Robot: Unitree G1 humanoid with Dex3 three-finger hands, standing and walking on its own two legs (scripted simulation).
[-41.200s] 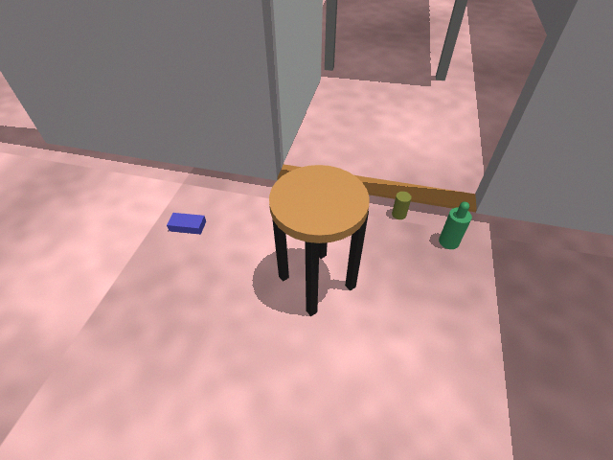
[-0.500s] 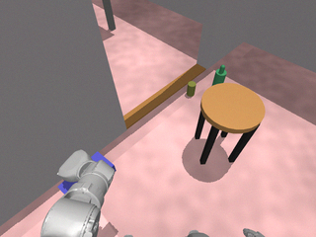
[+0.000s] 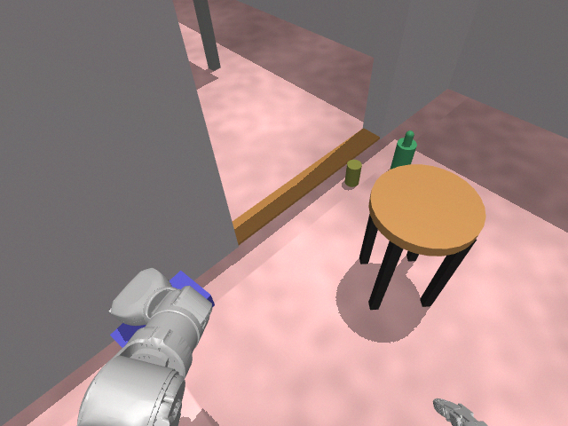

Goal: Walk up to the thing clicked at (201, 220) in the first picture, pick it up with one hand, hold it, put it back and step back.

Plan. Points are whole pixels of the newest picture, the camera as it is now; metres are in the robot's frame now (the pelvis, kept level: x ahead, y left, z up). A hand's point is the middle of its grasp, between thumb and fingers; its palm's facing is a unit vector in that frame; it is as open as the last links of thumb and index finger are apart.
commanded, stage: hold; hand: left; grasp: from above
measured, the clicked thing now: (165, 319) +0.31 +0.21 -0.09
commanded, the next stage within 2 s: crouch in 1.36 s
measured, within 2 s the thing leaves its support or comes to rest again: neither
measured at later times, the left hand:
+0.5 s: hand (162, 310) +0.31 +0.20 -0.04, palm faces -0.22 -0.40 -0.89, open 10.6 cm
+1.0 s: hand (156, 315) +0.29 +0.20 -0.02, palm faces -0.21 -0.40 -0.89, open 10.5 cm
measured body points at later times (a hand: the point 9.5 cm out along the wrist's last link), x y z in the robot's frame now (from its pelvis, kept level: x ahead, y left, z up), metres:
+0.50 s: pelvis +0.01 +0.00 +0.01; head +0.02 -0.03 +0.46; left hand +0.32 +0.22 +0.01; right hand +0.14 -0.25 -0.12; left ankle +0.00 +0.14 -0.71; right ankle +0.00 -0.12 -0.71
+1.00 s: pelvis +0.00 +0.00 +0.02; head +0.00 -0.03 +0.47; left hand +0.30 +0.22 +0.03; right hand +0.16 -0.23 -0.10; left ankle +0.00 +0.14 -0.71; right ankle +0.00 -0.12 -0.71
